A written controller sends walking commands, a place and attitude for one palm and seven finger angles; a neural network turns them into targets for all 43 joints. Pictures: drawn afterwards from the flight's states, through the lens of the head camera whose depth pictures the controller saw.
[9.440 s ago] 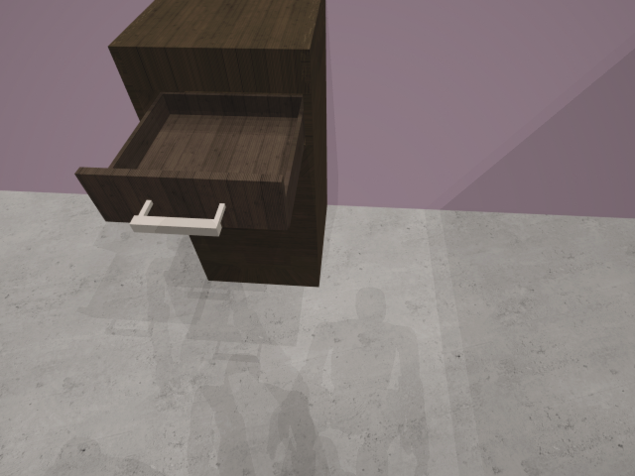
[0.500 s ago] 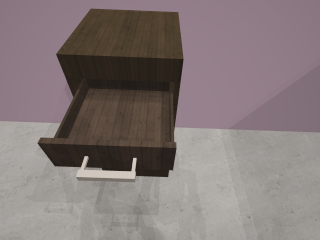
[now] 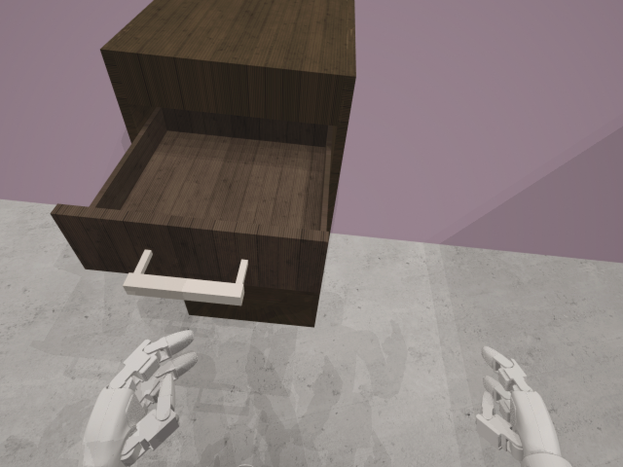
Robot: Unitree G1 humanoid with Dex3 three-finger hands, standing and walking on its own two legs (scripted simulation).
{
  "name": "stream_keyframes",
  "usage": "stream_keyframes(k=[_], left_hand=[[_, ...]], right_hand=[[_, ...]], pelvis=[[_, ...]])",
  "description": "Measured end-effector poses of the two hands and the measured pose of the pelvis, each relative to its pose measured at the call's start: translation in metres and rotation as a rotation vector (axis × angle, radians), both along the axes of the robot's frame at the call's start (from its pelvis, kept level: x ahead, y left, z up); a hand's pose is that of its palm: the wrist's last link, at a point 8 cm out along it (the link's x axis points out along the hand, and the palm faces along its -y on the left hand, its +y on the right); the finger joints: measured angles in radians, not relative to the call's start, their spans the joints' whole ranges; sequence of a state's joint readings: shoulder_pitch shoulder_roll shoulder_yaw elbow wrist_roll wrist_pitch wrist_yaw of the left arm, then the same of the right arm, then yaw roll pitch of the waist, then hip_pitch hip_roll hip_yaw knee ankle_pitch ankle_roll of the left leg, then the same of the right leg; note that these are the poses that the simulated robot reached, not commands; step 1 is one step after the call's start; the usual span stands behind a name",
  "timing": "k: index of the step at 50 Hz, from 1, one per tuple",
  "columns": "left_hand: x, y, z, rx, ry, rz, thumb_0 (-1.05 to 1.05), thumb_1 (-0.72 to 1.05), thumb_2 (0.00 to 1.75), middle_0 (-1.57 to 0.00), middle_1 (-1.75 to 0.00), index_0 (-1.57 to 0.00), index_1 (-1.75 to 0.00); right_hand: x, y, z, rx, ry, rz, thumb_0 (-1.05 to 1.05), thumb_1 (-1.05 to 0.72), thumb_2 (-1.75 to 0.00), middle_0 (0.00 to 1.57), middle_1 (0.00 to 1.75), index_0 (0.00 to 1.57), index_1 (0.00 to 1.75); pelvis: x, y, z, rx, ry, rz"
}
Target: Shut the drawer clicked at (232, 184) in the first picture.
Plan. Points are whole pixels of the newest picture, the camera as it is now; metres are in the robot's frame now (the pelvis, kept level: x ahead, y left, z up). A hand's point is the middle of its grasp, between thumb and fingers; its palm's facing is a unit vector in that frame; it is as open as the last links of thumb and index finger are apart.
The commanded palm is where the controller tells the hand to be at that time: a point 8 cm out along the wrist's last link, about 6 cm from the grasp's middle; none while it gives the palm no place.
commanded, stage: raise the hand and make a fist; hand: left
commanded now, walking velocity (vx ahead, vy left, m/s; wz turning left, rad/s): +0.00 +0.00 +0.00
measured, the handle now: (190, 275) +0.37 +0.20 +0.01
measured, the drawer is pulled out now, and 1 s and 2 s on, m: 0.29 0.29 0.29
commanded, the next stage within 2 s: bring the fist close to the handle in 1.50 s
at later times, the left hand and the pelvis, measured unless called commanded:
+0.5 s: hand (148, 390) +0.19 +0.19 +0.06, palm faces +0.11 -0.99 -0.06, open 3.6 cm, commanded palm +0.14 +0.23 +0.06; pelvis +0.01 -0.01 +0.00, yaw +1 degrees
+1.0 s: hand (160, 400) +0.17 +0.16 +0.09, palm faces -0.05 -1.00 -0.01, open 3.2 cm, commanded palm +0.14 +0.22 +0.11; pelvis +0.02 +0.03 +0.00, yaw +1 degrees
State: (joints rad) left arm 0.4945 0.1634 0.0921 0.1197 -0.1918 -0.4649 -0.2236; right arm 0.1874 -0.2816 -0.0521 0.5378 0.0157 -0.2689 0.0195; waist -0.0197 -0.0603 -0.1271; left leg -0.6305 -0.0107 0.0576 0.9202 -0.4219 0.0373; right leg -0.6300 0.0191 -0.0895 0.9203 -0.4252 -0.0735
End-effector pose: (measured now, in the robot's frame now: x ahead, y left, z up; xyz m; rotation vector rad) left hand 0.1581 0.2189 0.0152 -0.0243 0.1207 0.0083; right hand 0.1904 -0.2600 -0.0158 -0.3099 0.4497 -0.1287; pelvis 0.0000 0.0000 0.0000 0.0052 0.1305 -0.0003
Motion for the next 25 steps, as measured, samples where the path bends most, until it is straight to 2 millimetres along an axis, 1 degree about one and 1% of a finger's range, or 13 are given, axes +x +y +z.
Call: stream_keyframes(k=[2, 4, 6, 7, 9, 11, 13, 15, 17, 18, 20, 23, 25], left_hand=[[-0.025, 0.005, -0.016, 0.028, 0.063, 0.002, 0.01, 0.91, 0.9, -0.42, -0.58, -0.47, -0.59], [-0.042, 0.013, -0.017, 0.053, 0.066, 0.047, 0.01, 0.9, 0.9, -0.48, -0.62, -0.51, -0.63], [-0.05, 0.02, -0.004, 0.078, -0.01, 0.109, 0.02, 0.9, 0.9, -0.53, -0.67, -0.55, -0.68], [-0.049, 0.022, 0.006, 0.087, -0.067, 0.133, 0.02, 0.9, 0.9, -0.55, -0.69, -0.57, -0.7], [-0.042, 0.02, 0.026, 0.096, -0.188, 0.145, 0.02, 0.9, 0.9, -0.59, -0.74, -0.61, -0.74], [-0.026, 0.012, 0.039, 0.097, -0.268, 0.094, 0.02, 0.9, 0.9, -0.64, -0.78, -0.65, -0.78], [-0.007, -0.001, 0.041, 0.091, -0.262, -0.004, 0.02, 0.9, 0.9, -0.68, -0.83, -0.69, -0.83], [0.012, -0.012, 0.034, 0.082, -0.171, -0.109, 0.01, 0.9, 0.9, -0.72, -0.87, -0.73, -0.87], [0.023, -0.018, 0.025, 0.064, -0.05, -0.165, 0.01, 0.9, 0.9, -0.76, -0.91, -0.77, -0.91], [0.026, -0.018, 0.023, 0.052, -0.002, -0.163, 0.01, 0.9, 0.9, -0.78, -0.94, -0.79, -0.94], [0.026, -0.011, 0.024, 0.033, 0.049, -0.102, 0.01, 0.9, 0.9, -0.82, -0.98, -0.83, -0.98], [0.017, 0.007, 0.039, 0.046, 0.023, 0.039, 0.02, 0.9, 0.9, -0.88, -1.04, -0.89, -1.04], [0.009, 0.019, 0.05, 0.084, -0.019, 0.099, 0.02, 0.9, 0.9, -0.92, -1.09, -0.93, -1.09]], right_hand=[[0.019, 0.001, 0.002, -0.017, -0.043, 0.044, 0.02, -0.91, -0.9, 0.19, 0.3, 0.2, 0.3], [0.033, 0.006, -0.002, -0.017, -0.071, 0.079, 0.02, -0.9, -0.9, 0.19, 0.3, 0.2, 0.3], [0.042, 0.015, -0.011, -0.001, -0.08, 0.108, 0.01, -0.9, -0.9, 0.19, 0.3, 0.2, 0.3], [0.045, 0.02, -0.017, 0.014, -0.078, 0.122, 0.01, -0.9, -0.9, 0.19, 0.3, 0.2, 0.3], [0.045, 0.032, -0.031, 0.05, -0.063, 0.149, 0.01, -0.9, -0.9, 0.19, 0.3, 0.2, 0.3], [0.039, 0.043, -0.045, 0.093, -0.03, 0.164, 0.01, -0.9, -0.9, 0.19, 0.3, 0.2, 0.3], [0.027, 0.051, -0.059, 0.138, 0.018, 0.154, 0.01, -0.9, -0.9, 0.19, 0.3, 0.2, 0.3], [0.012, 0.055, -0.068, 0.179, 0.076, 0.121, 0.02, -0.9, -0.9, 0.2, 0.3, 0.2, 0.3], [-0.004, 0.053, -0.074, 0.205, 0.134, 0.071, 0.02, -0.9, -0.9, 0.2, 0.3, 0.2, 0.3], [-0.012, 0.05, -0.075, 0.212, 0.16, 0.041, 0.02, -0.9, -0.9, 0.2, 0.3, 0.21, 0.3], [-0.026, 0.042, -0.076, 0.214, 0.204, -0.019, 0.02, -0.9, -0.9, 0.2, 0.3, 0.21, 0.3], [-0.041, 0.028, -0.074, 0.189, 0.247, -0.086, 0.02, -0.9, -0.9, 0.2, 0.3, 0.21, 0.3], [-0.045, 0.018, -0.072, 0.159, 0.264, -0.102, 0.02, -0.9, -0.9, 0.2, 0.3, 0.2, 0.3]], pelvis=[[-0.003, -0.005, -0.009, -0.006, 0.02, 0.011], [-0.005, -0.009, -0.017, -0.016, 0.033, 0.024], [-0.006, -0.013, -0.024, -0.027, 0.041, 0.038], [-0.007, -0.014, -0.026, -0.033, 0.043, 0.045], [-0.009, -0.015, -0.03, -0.043, 0.044, 0.057], [-0.01, -0.017, -0.031, -0.048, 0.047, 0.062], [-0.011, -0.018, -0.031, -0.044, 0.05, 0.059], [-0.011, -0.019, -0.027, -0.036, 0.051, 0.05], [-0.008, -0.019, -0.022, -0.024, 0.049, 0.04], [-0.005, -0.018, -0.019, -0.018, 0.048, 0.035], [0.0, -0.017, -0.013, -0.01, 0.042, 0.023], [0.008, -0.015, -0.006, -0.007, 0.037, 0.013], [0.012, -0.013, -0.004, -0.009, 0.038, 0.013]])
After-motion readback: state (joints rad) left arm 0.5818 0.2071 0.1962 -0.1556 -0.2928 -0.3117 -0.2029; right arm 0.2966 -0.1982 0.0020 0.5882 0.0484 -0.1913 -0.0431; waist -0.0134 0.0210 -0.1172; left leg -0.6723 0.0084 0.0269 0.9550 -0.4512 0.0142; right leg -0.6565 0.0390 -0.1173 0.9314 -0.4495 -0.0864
